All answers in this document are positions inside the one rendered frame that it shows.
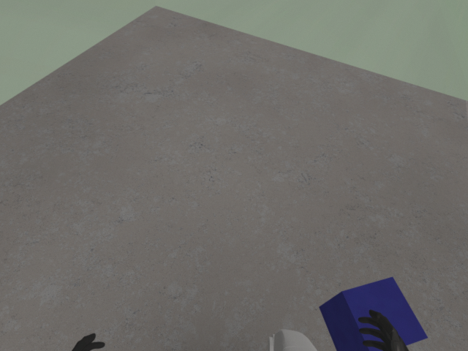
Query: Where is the carton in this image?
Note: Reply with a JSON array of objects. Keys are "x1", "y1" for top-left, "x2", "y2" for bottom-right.
[{"x1": 319, "y1": 277, "x2": 428, "y2": 351}]

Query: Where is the robot right thigh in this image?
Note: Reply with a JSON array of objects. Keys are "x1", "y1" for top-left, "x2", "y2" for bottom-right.
[{"x1": 268, "y1": 330, "x2": 317, "y2": 351}]

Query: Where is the robot right hand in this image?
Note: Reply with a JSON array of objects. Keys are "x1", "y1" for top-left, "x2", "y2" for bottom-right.
[{"x1": 358, "y1": 310, "x2": 409, "y2": 351}]

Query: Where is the robot left hand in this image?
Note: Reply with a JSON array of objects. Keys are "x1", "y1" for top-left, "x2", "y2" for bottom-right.
[{"x1": 72, "y1": 333, "x2": 105, "y2": 351}]

